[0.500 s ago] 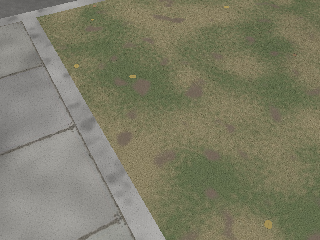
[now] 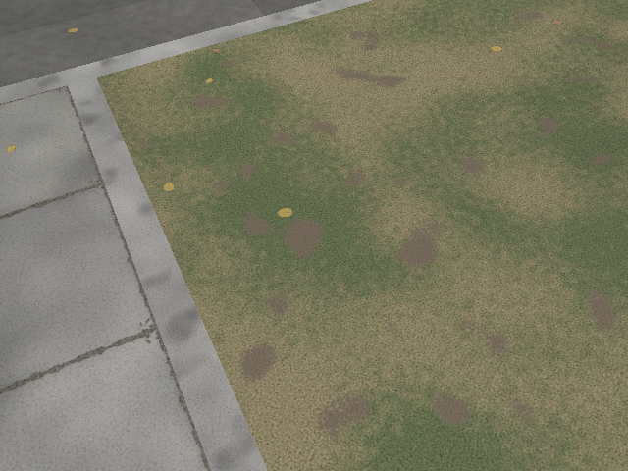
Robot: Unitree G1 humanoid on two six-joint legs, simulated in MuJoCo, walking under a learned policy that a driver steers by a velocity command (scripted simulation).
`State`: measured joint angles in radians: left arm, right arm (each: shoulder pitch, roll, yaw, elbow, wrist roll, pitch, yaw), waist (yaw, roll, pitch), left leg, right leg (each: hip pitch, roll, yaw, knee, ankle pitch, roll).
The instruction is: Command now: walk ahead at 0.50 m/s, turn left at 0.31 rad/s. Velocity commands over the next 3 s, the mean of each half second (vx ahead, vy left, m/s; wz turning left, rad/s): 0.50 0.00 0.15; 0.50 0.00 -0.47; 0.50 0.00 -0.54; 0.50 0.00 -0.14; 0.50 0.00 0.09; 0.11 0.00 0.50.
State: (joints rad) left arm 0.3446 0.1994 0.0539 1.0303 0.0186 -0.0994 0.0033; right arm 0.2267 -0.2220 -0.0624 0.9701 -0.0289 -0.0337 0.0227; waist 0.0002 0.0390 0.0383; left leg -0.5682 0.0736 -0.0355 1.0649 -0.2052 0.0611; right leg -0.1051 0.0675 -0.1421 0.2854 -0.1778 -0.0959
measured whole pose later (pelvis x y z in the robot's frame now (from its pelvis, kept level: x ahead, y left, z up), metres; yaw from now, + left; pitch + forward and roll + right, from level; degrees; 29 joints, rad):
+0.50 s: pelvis +0.27 +0.07 +0.00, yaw +5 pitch -1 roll +0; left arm 0.31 0.20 0.06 1.00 0.02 -0.04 -0.01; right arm 0.26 -0.21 -0.06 0.99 -0.02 -0.08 0.00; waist 0.01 -0.02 0.05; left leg -0.15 -0.05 0.18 0.35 -0.20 0.10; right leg -0.48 -0.08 0.01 1.15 -0.27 -0.07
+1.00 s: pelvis +0.53 +0.02 -0.01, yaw -13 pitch +0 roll +0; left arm 0.25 0.26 0.08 0.94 0.01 -0.02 0.00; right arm 0.21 -0.22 -0.05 0.87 -0.03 -0.08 0.00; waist 0.00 0.01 0.06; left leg -0.44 0.08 0.01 1.24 -0.33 0.00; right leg -0.26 0.14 -0.07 0.45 -0.20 -0.16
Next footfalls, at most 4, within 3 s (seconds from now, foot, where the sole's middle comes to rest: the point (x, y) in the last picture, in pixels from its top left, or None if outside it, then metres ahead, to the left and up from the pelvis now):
0.30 left None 0.31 0.12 -0.78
0.86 right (350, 429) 0.59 -0.02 -0.78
1.38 left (328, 289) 0.97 0.02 -0.78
1.88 right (444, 263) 1.05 -0.29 -0.78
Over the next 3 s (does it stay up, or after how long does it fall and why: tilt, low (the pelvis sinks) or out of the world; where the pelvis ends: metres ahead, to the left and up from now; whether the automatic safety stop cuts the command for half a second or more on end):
stays up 1.40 -0.38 -0.02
